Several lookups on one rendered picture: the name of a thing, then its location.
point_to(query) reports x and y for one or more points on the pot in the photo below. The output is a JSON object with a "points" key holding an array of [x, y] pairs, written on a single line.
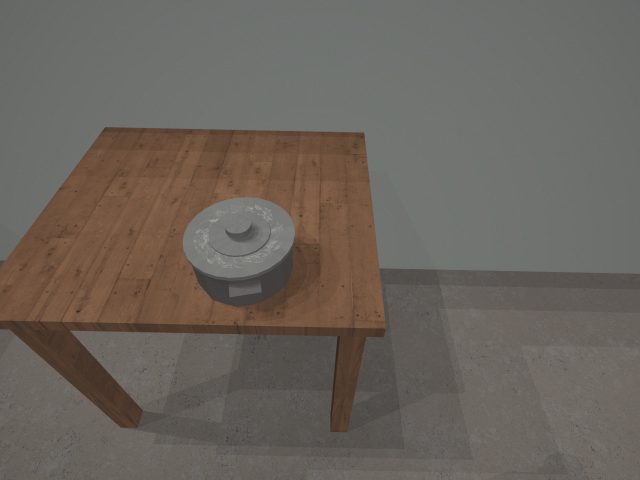
{"points": [[249, 291]]}

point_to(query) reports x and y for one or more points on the table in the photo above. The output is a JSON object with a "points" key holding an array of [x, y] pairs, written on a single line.
{"points": [[106, 253]]}

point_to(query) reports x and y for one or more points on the lid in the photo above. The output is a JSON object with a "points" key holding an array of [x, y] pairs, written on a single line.
{"points": [[213, 253]]}

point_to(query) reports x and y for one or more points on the knob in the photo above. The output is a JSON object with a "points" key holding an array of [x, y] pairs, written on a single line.
{"points": [[238, 226]]}

